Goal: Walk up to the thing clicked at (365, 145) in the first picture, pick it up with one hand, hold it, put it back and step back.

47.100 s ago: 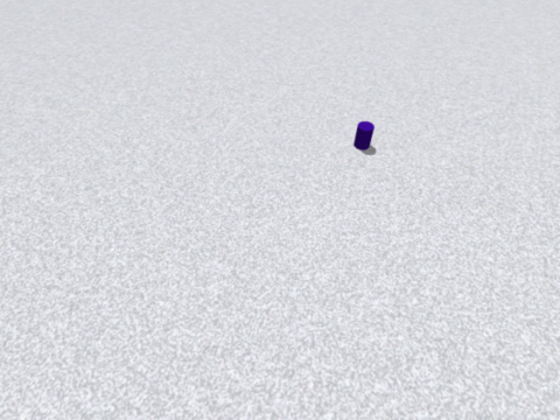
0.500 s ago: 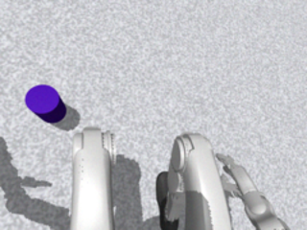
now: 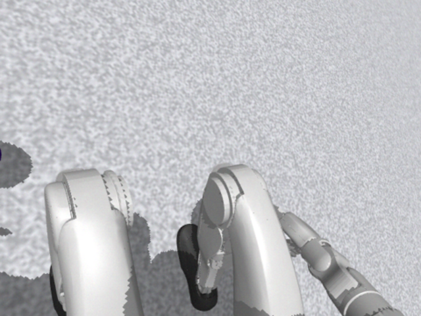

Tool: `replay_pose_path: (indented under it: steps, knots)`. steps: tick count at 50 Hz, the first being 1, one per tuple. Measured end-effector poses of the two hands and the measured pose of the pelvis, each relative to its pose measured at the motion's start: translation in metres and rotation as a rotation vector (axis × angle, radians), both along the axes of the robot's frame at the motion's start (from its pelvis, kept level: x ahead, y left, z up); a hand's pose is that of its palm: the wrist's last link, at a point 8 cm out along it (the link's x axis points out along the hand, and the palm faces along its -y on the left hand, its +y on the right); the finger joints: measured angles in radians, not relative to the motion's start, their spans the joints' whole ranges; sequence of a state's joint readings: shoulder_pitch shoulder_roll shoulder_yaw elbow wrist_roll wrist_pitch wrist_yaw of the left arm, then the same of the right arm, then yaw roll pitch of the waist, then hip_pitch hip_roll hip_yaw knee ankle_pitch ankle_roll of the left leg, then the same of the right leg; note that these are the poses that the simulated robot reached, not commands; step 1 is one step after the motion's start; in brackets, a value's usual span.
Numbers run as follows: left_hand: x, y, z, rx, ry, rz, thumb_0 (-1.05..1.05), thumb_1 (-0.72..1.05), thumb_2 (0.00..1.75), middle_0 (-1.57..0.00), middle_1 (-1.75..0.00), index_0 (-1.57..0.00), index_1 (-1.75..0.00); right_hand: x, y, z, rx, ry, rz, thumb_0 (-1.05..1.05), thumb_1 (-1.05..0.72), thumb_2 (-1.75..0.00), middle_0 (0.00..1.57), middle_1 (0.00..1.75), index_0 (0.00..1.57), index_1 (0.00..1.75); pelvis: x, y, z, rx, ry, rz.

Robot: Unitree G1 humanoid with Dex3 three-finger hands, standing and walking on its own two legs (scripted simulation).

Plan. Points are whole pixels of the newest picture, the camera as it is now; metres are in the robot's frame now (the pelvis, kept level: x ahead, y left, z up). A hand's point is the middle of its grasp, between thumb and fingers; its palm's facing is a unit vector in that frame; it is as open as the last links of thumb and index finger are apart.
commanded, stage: close in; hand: left
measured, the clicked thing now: out of the picture +0.39 +0.34 -0.21
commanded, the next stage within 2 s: rest palm in 0.52 s
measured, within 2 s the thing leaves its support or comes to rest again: leaves its support in 1.66 s
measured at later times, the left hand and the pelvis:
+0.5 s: hand out of the picture +0.35 +0.36 -0.17, palm faces +0.57 -0.82 +0.00, open 17.4 cm; pelvis -0.01 +0.01 -0.01, yaw -2 degrees
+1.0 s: hand out of the picture +0.37 +0.35 -0.18, palm faces +0.57 -0.82 -0.01, open 13.5 cm; pelvis -0.01 +0.01 -0.01, yaw -3 degrees
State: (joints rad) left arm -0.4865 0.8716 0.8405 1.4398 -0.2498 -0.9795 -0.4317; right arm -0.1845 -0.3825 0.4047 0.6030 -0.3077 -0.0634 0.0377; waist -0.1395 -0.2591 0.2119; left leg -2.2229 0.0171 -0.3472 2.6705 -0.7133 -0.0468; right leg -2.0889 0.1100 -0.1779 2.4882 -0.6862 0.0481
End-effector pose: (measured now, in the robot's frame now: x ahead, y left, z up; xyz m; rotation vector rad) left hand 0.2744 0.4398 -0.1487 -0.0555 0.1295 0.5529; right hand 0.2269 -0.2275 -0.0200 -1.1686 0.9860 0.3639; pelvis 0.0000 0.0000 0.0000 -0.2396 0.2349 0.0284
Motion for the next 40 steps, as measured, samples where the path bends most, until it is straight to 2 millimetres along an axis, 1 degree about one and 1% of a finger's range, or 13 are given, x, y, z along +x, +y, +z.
replay_pose_path:
  steps: [3,6,12,17,25,32,37,40]
  knots:
    - [0.003,-0.009,-0.010,0.002,-0.005,0.028,-0.01,-0.61,0.12,-0.06,-0.16,-0.10,-0.13,-0.007,0.001,0.003,-0.024,0.020,0.005,0.00,-0.89,-0.88,0.21,0.30,0.21,0.30,-0.002,0.002,-0.002,-0.012,-0.025,-0.005]
    - [0.005,-0.016,-0.015,0.020,-0.009,0.035,-0.01,-0.61,0.12,-0.06,-0.16,-0.10,-0.13,-0.016,0.000,0.004,-0.044,0.044,-0.001,0.00,-0.89,-0.88,0.21,0.30,0.21,0.30,-0.005,0.004,-0.004,-0.020,-0.043,-0.007]
    - [0.008,-0.024,-0.015,0.054,-0.028,0.036,-0.01,-0.61,0.13,-0.06,-0.15,-0.10,-0.12,-0.033,0.000,0.003,-0.062,0.088,-0.024,0.00,-0.89,-0.89,0.21,0.30,0.21,0.30,-0.008,0.007,-0.006,-0.033,-0.063,-0.010]
    - [0.016,-0.033,-0.015,0.058,-0.039,0.031,-0.01,-0.61,0.12,-0.07,-0.14,-0.11,-0.11,-0.041,0.001,0.003,-0.059,0.108,-0.034,0.00,-0.89,-0.89,0.21,0.30,0.21,0.30,-0.009,0.009,-0.006,-0.040,-0.071,-0.013]
    - [0.028,-0.047,-0.021,0.050,-0.050,0.050,-0.01,-0.61,0.12,-0.08,-0.13,-0.11,-0.10,-0.047,0.005,0.004,-0.056,0.121,-0.033,0.00,-0.89,-0.89,0.21,0.30,0.21,0.30,-0.010,0.010,-0.008,-0.048,-0.087,-0.023]
    - [0.032,-0.054,-0.024,0.067,-0.055,0.053,-0.01,-0.58,0.13,-0.08,-0.12,-0.11,-0.10,-0.047,0.006,0.003,-0.064,0.137,-0.034,0.00,-0.90,-0.89,0.21,0.30,0.21,0.30,-0.010,0.011,-0.008,-0.055,-0.090,-0.028]
    - [0.034,-0.054,-0.025,0.076,-0.054,0.068,-0.01,-0.52,0.16,-0.09,-0.11,-0.11,-0.10,-0.046,0.005,0.003,-0.068,0.152,-0.034,0.00,-0.89,-0.89,0.21,0.30,0.21,0.30,-0.009,0.010,-0.007,-0.057,-0.084,-0.030]
    - [0.037,-0.055,-0.025,0.079,-0.053,0.071,-0.01,-0.45,0.18,-0.11,-0.12,-0.12,-0.12,-0.045,0.003,0.003,-0.073,0.157,-0.033,0.00,-0.89,-0.89,0.21,0.30,0.21,0.30,-0.008,0.010,-0.007,-0.058,-0.081,-0.032]
